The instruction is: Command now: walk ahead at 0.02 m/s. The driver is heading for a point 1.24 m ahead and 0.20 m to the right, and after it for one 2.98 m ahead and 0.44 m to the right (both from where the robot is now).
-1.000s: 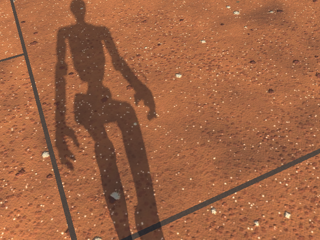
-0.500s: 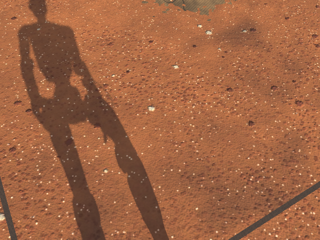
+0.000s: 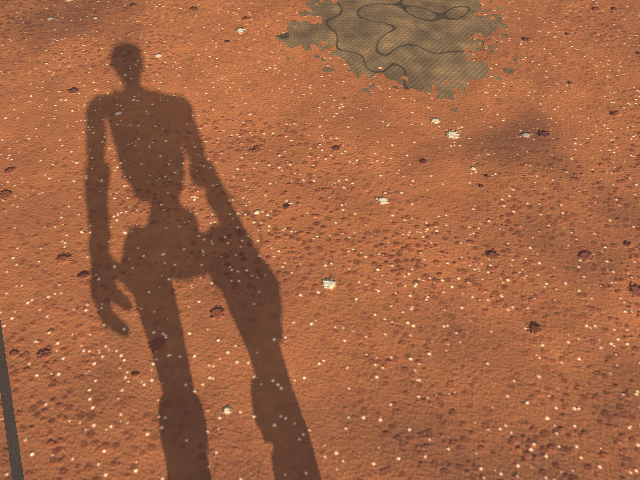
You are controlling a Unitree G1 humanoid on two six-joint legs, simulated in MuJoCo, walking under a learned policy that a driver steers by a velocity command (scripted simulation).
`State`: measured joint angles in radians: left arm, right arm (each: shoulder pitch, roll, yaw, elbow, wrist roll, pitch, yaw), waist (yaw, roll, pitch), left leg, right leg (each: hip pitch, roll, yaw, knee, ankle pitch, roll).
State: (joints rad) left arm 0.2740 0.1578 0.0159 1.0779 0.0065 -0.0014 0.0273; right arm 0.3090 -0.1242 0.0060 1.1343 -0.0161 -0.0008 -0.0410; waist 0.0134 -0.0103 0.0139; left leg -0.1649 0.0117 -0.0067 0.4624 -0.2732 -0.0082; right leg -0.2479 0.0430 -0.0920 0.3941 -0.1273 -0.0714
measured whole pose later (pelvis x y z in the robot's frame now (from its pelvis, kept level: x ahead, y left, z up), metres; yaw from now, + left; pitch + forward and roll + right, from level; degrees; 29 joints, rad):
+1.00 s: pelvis +0.15 -0.03 +0.00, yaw +0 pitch +0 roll +0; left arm 0.37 0.17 0.05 1.06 0.02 -0.08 0.00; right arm 0.36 -0.19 -0.05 1.07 -0.03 -0.07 0.01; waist 0.00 0.03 0.02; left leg -0.37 0.03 0.02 1.07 -0.31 0.09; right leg -0.16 0.04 -0.10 0.43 -0.27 -0.08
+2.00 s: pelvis +0.72 -0.04 -0.01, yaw +0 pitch +0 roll +0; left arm 0.11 0.19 0.06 0.93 0.03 -0.08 -0.01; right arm 0.41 -0.18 -0.04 1.06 0.00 -0.09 -0.01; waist -0.03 0.02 0.07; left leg -0.21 -0.03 0.02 1.11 -0.39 0.09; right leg -0.38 0.04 -0.12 0.54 -0.17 -0.11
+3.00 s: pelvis +1.24 -0.07 -0.02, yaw -21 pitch +1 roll +1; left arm 0.01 0.19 0.04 0.82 0.05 -0.03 -0.05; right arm 0.45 -0.19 -0.04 1.02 -0.02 -0.08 -0.02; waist -0.06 -0.01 0.06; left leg 0.10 0.05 0.33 0.36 -0.44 -0.02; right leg -0.47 0.00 -0.12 0.57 -0.17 -0.16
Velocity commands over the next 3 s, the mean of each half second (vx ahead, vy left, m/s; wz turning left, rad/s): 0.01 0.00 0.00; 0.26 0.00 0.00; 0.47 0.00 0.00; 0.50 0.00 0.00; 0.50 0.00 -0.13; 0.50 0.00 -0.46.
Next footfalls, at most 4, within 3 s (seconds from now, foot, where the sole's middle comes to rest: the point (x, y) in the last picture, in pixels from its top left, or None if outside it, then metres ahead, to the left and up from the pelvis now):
0.86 right None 0.17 -0.10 -0.78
1.36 left None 0.52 0.05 -0.78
1.92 right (380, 356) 0.84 -0.11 -0.78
2.46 left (308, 258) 1.15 0.07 -0.78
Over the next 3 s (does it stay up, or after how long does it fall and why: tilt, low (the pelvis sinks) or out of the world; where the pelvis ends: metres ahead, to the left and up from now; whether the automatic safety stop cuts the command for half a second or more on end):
stays up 1.24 -0.07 -0.02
